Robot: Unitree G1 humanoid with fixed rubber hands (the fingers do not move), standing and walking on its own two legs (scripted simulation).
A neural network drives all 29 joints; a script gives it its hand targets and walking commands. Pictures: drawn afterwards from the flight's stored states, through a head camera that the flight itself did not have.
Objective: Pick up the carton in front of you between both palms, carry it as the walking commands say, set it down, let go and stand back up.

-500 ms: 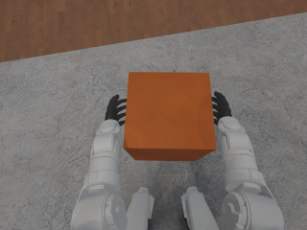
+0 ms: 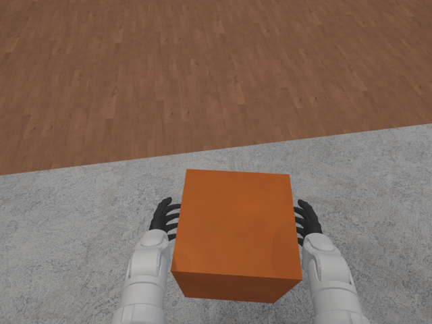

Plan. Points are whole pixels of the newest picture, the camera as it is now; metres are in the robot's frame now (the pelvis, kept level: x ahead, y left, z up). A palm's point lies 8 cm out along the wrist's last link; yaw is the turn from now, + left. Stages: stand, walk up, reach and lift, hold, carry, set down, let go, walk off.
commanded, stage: reach and lift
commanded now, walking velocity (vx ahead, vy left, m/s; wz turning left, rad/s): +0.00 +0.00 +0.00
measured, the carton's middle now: (233, 240) +0.32 +0.01 -0.06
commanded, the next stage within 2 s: hold in 1.16 s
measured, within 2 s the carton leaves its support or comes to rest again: neither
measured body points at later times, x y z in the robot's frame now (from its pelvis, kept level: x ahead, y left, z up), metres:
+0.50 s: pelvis -0.01 +0.00 +0.01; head -0.03 +0.00 +0.46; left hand +0.30 +0.16 +0.03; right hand +0.29 -0.15 +0.03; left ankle +0.00 +0.14 -0.73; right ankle +0.02 -0.13 -0.73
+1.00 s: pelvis +0.01 +0.01 +0.02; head -0.02 +0.01 +0.47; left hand +0.30 +0.16 +0.04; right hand +0.30 -0.15 +0.04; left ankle +0.00 +0.14 -0.73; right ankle +0.01 -0.13 -0.73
